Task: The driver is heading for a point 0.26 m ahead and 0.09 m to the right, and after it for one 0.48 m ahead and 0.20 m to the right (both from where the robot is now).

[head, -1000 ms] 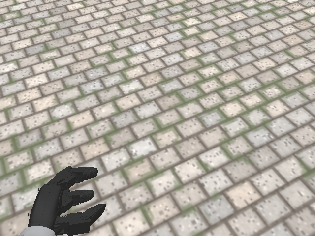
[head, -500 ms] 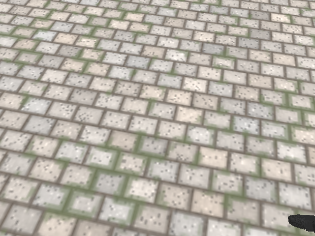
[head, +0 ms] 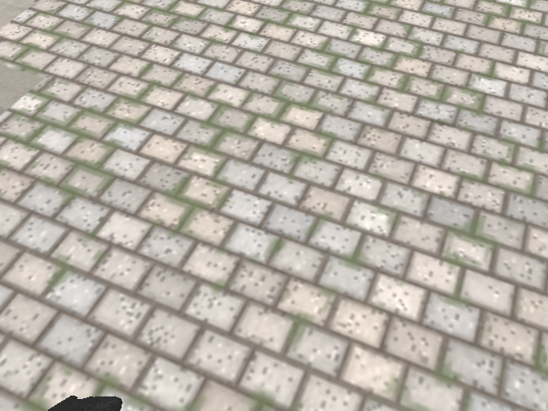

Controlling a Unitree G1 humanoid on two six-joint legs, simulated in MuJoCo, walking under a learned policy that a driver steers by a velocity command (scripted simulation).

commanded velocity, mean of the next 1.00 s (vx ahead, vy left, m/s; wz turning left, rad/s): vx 0.60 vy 0.00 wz -0.37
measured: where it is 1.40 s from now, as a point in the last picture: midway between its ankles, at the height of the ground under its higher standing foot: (315, 316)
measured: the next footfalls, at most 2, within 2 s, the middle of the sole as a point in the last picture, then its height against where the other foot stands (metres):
left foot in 0.36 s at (236, 377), level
right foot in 0.72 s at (366, 314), level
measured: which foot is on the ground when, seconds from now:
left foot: up 0.00-0.34, down 0.36-0.72, up 0.74-1.00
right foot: down 0.00-0.38, up 0.40-0.70, down 0.72-1.00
